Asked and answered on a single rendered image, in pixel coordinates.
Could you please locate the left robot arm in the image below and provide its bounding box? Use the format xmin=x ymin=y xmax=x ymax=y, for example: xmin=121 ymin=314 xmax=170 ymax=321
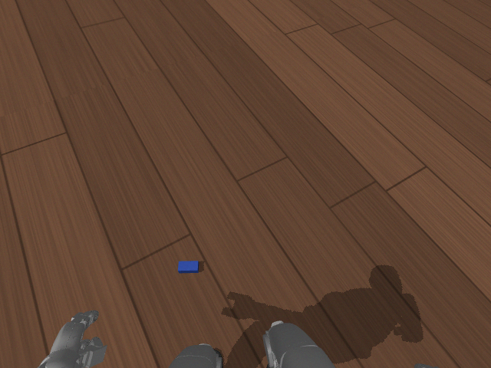
xmin=38 ymin=349 xmax=81 ymax=368

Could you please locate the left robot hand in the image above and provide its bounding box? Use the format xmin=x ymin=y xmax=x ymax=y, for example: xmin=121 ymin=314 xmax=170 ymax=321
xmin=50 ymin=310 xmax=107 ymax=368

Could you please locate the small box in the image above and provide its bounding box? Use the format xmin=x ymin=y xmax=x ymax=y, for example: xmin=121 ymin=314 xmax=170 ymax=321
xmin=178 ymin=261 xmax=199 ymax=273

